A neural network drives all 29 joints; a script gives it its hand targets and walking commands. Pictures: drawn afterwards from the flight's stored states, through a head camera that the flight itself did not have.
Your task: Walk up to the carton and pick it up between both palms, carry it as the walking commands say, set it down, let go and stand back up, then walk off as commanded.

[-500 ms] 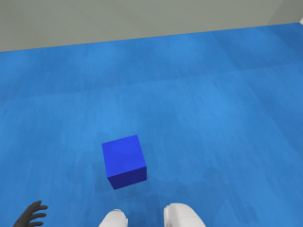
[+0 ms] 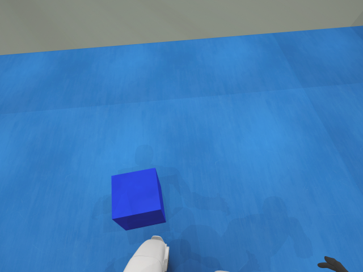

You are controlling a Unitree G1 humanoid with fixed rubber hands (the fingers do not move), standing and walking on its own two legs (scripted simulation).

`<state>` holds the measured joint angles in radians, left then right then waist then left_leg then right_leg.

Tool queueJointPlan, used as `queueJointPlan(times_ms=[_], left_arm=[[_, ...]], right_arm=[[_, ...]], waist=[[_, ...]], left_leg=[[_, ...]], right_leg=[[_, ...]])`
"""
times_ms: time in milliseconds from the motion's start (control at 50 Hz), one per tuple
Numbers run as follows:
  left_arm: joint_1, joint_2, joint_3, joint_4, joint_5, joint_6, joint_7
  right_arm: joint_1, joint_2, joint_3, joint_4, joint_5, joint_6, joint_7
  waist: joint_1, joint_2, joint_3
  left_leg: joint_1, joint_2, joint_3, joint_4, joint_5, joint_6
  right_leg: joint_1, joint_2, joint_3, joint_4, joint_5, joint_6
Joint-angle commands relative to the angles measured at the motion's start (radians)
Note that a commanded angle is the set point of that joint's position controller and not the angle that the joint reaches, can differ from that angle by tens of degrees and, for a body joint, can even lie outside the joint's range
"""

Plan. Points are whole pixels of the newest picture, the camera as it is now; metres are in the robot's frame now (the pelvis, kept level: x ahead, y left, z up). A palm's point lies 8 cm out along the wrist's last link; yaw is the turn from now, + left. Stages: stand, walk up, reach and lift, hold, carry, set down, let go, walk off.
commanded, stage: walk up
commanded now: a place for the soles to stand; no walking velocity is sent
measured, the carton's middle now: (140, 200) +0.44 +0.25 -0.63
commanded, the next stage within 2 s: none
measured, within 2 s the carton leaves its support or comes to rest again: neither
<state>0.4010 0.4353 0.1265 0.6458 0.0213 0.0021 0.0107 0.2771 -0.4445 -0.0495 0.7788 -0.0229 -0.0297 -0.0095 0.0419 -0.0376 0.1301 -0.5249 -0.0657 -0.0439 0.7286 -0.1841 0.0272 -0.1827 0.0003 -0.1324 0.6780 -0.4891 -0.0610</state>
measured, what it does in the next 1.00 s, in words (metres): steps on the spot: left foot, then right foot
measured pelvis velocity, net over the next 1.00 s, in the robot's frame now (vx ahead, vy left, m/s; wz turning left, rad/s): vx -0.05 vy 0.06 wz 0.14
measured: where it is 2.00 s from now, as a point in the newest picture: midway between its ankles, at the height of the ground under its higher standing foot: outside the picture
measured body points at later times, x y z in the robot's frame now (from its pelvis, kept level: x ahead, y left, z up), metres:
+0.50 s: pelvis +0.00 -0.02 +0.01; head +0.07 -0.08 +0.45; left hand +0.07 +0.34 -0.02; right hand +0.12 -0.34 -0.13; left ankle -0.02 +0.15 -0.63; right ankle +0.03 -0.10 -0.72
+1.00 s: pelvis -0.05 +0.06 -0.02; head +0.00 +0.06 +0.43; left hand +0.01 +0.43 -0.08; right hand +0.11 -0.25 -0.12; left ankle +0.02 +0.22 -0.72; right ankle -0.01 -0.04 -0.72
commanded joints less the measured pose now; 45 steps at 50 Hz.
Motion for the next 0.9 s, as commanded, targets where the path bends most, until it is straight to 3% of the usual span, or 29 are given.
queueJointPlan(times_ms=[0, 20, 40, 60, 80, 100, 140, 160, 180, 200, 220, 240, 260, 280, 320, 360, 400, 440, 500, 540, 620, 680, 720, 740, 760, 780, 800, 820, 880], left_arm=[[-0.089, 0.207, 0.019, -0.04, -0.074, -0.044, 0.033], [-0.029, 0.156, 0.021, -0.035, -0.076, -0.036, 0.037], [-0.03, 0.184, 0.024, -0.055, -0.054, -0.016, 0.041], [0.006, 0.174, 0.012, -0.046, -0.058, -0.009, 0.038], [0.044, 0.163, 0.003, -0.038, -0.06, -0.006, 0.031], [0.025, 0.163, -0.006, -0.012, -0.055, -0.009, 0.028], [0.044, 0.191, 0.025, 0.049, -0.051, -0.01, 0.029], [0.086, 0.167, 0.016, 0.063, -0.048, -0.018, 0.038], [0.109, 0.206, 0.016, 0.08, -0.031, -0.024, 0.052], [0.072, 0.317, 0.04, 0.071, -0.011, -0.03, 0.059], [-0.028, 0.377, 0.049, 0.038, -0.017, -0.029, 0.061], [-0.127, 0.337, 0.045, 0.012, -0.017, -0.036, 0.065], [-0.157, 0.291, 0.031, 0.009, -0.023, -0.041, 0.073], [-0.147, 0.288, 0.038, 0.003, -0.025, -0.043, 0.074], [-0.117, 0.266, 0.035, -0.003, -0.029, -0.04, 0.074], [0.014, 0.223, 0.031, -0.001, -0.028, -0.043, 0.081], [0.023, 0.228, 0.045, 0.011, -0.027, -0.032, 0.079], [0.042, 0.233, 0.047, 0.006, -0.026, -0.035, 0.079], [0.04, 0.259, 0.054, 0.004, -0.023, -0.044, 0.079], [-0.001, 0.259, 0.047, -0.006, -0.024, -0.046, 0.074], [-0.069, 0.333, 0.066, -0.029, -0.001, -0.052, 0.069], [-0.119, 0.325, 0.052, -0.025, 0.005, -0.061, 0.058], [-0.146, 0.28, 0.029, -0.024, 0.012, -0.034, 0.038], [-0.139, 0.227, 0.011, -0.024, 0.011, -0.023, 0.032], [-0.128, 0.188, 0.001, -0.037, 0.001, -0.014, 0.032], [-0.131, 0.22, 0.004, -0.027, 0.003, -0.014, 0.031], [-0.104, 0.202, 0.007, -0.008, -0.008, -0.012, 0.024], [-0.123, 0.208, 0.007, 0.016, -0.012, -0.007, 0.017], [-0.049, 0.212, 0.008, 0.064, -0.025, -0.004, 0.001]], right_arm=[[0.243, -0.199, -0.068, -0.035, -0.025, 0.029, 0.004], [0.217, -0.216, -0.07, -0.07, -0.023, 0.034, 0.004], [0.16, -0.203, -0.065, -0.09, 0.012, 0.038, -0.009], [-0.029, -0.226, -0.061, -0.119, 0.018, 0.04, -0.024], [-0.13, -0.217, -0.058, -0.149, 0.016, 0.043, -0.031], [-0.111, -0.198, -0.061, -0.141, -0.01, 0.049, -0.026], [-0.056, -0.179, -0.071, -0.15, -0.017, 0.07, 0.009], [-0.093, -0.197, -0.077, -0.158, -0.021, 0.079, 0.028], [-0.09, -0.161, -0.074, -0.156, -0.016, 0.086, 0.035], [-0.052, -0.094, -0.052, -0.163, -0.015, 0.092, 0.046], [-0.077, -0.148, -0.064, -0.16, -0.035, 0.109, 0.04], [-0.062, -0.209, -0.085, -0.129, -0.03, 0.124, 0.043], [-0.045, -0.196, -0.085, -0.091, -0.012, 0.122, 0.056], [-0.009, -0.18, -0.072, -0.079, -0.005, 0.117, 0.064], [0.025, -0.152, -0.067, -0.092, -0.011, 0.114, 0.07], [0.028, -0.152, -0.061, -0.089, -0.019, 0.112, 0.065], [0.031, -0.136, -0.062, -0.076, -0.009, 0.112, 0.061], [0.001, -0.153, -0.06, -0.089, -0.006, 0.115, 0.06], [-0.006, -0.151, -0.06, -0.095, -0.023, 0.11, 0.051], [0.016, -0.142, -0.058, -0.092, -0.024, 0.106, 0.055], [-0.008, -0.158, -0.071, -0.116, -0.022, 0.109, 0.064], [0.015, -0.165, -0.081, -0.084, -0.023, 0.086, 0.073], [0.164, -0.203, -0.101, -0.016, -0.017, 0.071, 0.069], [0.2, -0.229, -0.104, -0.006, -0.027, 0.07, 0.059], [0.113, -0.312, -0.108, -0.056, -0.036, 0.064, 0.046], [-0.022, -0.313, -0.089, -0.112, -0.029, 0.051, 0.039], [-0.074, -0.29, -0.078, -0.119, -0.024, 0.04, 0.024], [-0.069, -0.306, -0.089, -0.128, -0.022, 0.044, 0.014], [-0.122, -0.276, -0.092, -0.148, -0.026, 0.035, 0.002]], waist=[[-0.191, 0.126, -0.194], [-0.137, 0.372, -0.227], [-0.1, 0.186, -0.173], [-0.005, 0.156, -0.052], [0.037, 0.17, -0.029], [0.023, 0.171, 0.008], [-0.028, 0.15, -0.1], [0.007, 0.242, -0.107], [0.009, 0.144, -0.118], [0.009, -0.2, -0.111], [0.01, -0.133, -0.082], [-0.036, -0.003, -0.024], [-0.06, 0.033, 0.023], [-0.054, -0.029, 0.034], [-0.052, -0.102, -0.026], [-0.02, -0.051, -0.136], [-0.006, -0.143, -0.207], [0.028, -0.114, -0.204], [0.018, -0.055, -0.11], [0.001, -0.095, -0.098], [-0.017, -0.064, -0.061], [-0.058, -0.089, -0.067], [-0.104, -0.04, -0.161], [-0.116, 0.074, -0.104], [-0.101, 0.36, -0.021], [-0.069, 0.239, 0.025], [-0.014, 0.19, 0.064], [-0.05, 0.188, -0.016], [-0.002, 0.227, -0.026]], left_leg=[[0.504, 0.07, -0.098, -0.268, 0.519, 0.279], [0.619, 0.277, -0.453, -0.218, 0.782, 0.412], [0.285, 0.359, -0.514, -0.315, 0.466, 0.396], [0.073, 0.387, -0.491, -0.302, 0.261, 0.364], [0.034, 0.333, -0.442, -0.247, 0.183, 0.29], [0.066, 0.25, -0.318, -0.255, 0.21, 0.189], [0.106, 0.145, -0.292, -0.227, 0.164, 0.162], [-0.012, 0.154, -0.302, -0.196, 0.166, 0.14], [-0.045, 0.097, -0.282, -0.083, -0.013, 0.091], [-0.145, -0.089, -0.141, 0.125, -0.232, 0.029], [-0.059, -0.047, -0.171, 0.36, -0.331, -0.03], [-0.016, -0.022, -0.228, 0.478, -0.259, -0.034], [-0.041, -0.029, -0.228, 0.459, -0.192, -0.036], [-0.078, -0.043, -0.203, 0.443, -0.142, -0.039], [-0.078, -0.042, -0.158, 0.512, -0.143, -0.048], [-0.122, -0.059, -0.141, 0.458, -0.136, -0.038], [-0.106, -0.033, -0.112, 0.425, -0.154, -0.046], [-0.134, -0.022, -0.116, 0.404, -0.171, -0.043], [-0.131, 0.013, -0.117, 0.364, -0.193, -0.048], [-0.088, 0.024, -0.099, 0.352, -0.208, -0.051], [0.022, 0.099, -0.094, 0.284, -0.259, -0.033], [0.172, 0.126, -0.013, 0.115, -0.283, -0.01], [0.455, 0.038, 0.025, -0.053, -0.238, 0.021], [0.409, 0.081, -0.121, -0.188, -0.336, 0.051], [0.231, 0.256, -0.512, -0.43, -0.492, 0.133], [0.087, 0.282, -0.646, -0.491, -0.564, 0.178], [0.036, 0.291, -0.595, -0.447, -0.455, 0.182], [-0.038, 0.246, -0.538, -0.406, -0.415, 0.204], [-0.088, 0.206, -0.445, -0.352, -0.456, 0.154]], right_leg=[[-0.139, -0.033, 0.023, 0.555, 0.898, 0.263], [-0.416, 0.101, 0.118, 0.788, -0.169, 0.211], [-0.272, 0.0, 0.29, 0.801, -0.178, 0.155], [-0.237, -0.046, 0.379, 0.75, -0.247, 0.103], [-0.218, -0.08, 0.408, 0.537, -0.303, 0.07], [-0.206, -0.096, 0.343, 0.268, -0.216, 0.024], [-0.1, -0.006, 0.153, 0.067, -0.044, 0.051], [0.033, -0.018, 0.152, -0.039, 0.122, 0.038], [0.084, -0.053, 0.216, -0.132, 0.201, 0.053], [0.04, -0.327, 0.505, -0.336, 0.171, 0.034], [-0.189, -0.516, 0.632, -0.421, 0.059, -0.041], [-0.293, -0.478, 0.59, -0.432, -0.026, -0.017], [-0.252, -0.39, 0.48, -0.409, 0.063, 0.067], [-0.166, -0.323, 0.371, -0.346, 0.216, 0.105], [-0.008, -0.284, 0.243, -0.211, 0.602, 0.054], [0.251, -0.255, 0.247, -0.172, 0.853, 0.125], [0.334, -0.241, 0.208, -0.155, 0.762, 0.087], [0.349, -0.265, 0.242, -0.161, 0.724, 0.058], [0.224, -0.329, 0.274, -0.172, 0.759, -0.03], [0.142, -0.331, 0.235, -0.171, 0.786, -0.09], [-0.022, -0.401, 0.29, -0.203, 0.456, -0.168], [-0.165, -0.397, 0.24, -0.177, 0.293, -0.156], [-0.35, -0.275, 0.108, -0.032, -0.026, -0.073], [-0.426, -0.197, 0.079, 0.114, -0.172, -0.037], [-0.482, -0.076, 0.038, 0.286, -0.24, 0.021], [-0.44, -0.036, 0.167, 0.39, -0.176, 0.037], [-0.418, -0.051, 0.187, 0.434, -0.118, 0.056], [-0.29, -0.048, 0.192, 0.448, -0.108, 0.05], [-0.148, -0.025, 0.134, 0.279, -0.037, 0.035]])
